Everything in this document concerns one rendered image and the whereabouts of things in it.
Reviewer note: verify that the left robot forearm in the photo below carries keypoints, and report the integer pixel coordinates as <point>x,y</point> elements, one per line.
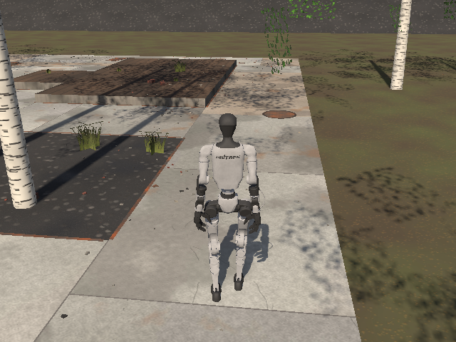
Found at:
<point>200,196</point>

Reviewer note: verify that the right robot forearm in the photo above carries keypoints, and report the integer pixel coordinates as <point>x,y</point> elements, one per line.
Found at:
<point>254,196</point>

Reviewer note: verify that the robot left upper arm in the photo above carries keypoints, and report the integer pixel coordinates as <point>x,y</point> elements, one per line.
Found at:
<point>205,151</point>

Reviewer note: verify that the robot head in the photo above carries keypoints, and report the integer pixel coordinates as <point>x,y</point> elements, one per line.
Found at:
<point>227,124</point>

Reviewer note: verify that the robot right upper arm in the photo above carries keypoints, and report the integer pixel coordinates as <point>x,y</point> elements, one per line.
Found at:
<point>250,151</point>

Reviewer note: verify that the humanoid robot torso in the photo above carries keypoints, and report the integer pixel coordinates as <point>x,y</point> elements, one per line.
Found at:
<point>227,167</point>

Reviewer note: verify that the left robot hand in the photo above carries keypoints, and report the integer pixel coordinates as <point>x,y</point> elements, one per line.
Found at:
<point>199,222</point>

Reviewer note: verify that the right robot hand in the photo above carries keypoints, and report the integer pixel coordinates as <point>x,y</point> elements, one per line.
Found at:
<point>257,221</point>

